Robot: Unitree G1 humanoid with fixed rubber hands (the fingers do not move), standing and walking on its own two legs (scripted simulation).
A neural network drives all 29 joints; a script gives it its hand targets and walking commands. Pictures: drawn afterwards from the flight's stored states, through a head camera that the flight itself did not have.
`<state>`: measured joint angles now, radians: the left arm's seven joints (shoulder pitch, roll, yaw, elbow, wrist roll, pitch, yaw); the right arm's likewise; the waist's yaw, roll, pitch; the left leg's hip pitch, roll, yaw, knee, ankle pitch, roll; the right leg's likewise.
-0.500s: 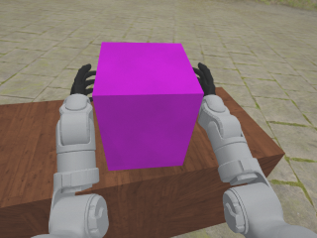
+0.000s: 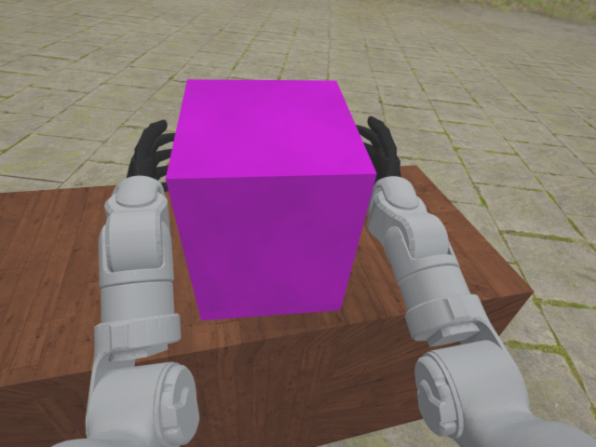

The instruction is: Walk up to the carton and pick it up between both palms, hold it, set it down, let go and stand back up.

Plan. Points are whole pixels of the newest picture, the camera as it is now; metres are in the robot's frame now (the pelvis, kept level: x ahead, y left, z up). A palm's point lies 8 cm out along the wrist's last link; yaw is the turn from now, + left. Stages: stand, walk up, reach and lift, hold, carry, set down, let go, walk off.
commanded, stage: hold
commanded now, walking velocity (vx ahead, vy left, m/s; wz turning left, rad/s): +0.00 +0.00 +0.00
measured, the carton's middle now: (268, 201) +0.39 +0.02 +0.17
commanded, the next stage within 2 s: none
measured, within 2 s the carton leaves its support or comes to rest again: neither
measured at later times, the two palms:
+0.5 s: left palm (147, 179) +0.36 +0.16 +0.23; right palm (386, 176) +0.36 -0.13 +0.24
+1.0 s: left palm (145, 180) +0.36 +0.16 +0.23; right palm (383, 178) +0.36 -0.13 +0.23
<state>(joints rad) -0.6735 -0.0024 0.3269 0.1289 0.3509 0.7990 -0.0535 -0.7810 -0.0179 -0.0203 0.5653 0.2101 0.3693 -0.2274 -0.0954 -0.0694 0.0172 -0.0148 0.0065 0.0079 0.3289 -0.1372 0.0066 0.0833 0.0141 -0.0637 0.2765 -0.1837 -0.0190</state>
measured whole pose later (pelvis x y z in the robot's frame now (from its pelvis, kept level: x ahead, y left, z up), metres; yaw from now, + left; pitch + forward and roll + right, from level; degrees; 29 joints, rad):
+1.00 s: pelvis +0.00 +0.00 +0.00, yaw +0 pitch -10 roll -1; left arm -0.69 -0.01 0.32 0.14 0.36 0.80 -0.04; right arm -0.79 -0.02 -0.04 0.58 0.21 0.36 -0.22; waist -0.09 -0.07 0.01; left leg -0.02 0.00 0.01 0.33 -0.14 0.01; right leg 0.08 0.01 -0.06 0.28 -0.18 -0.02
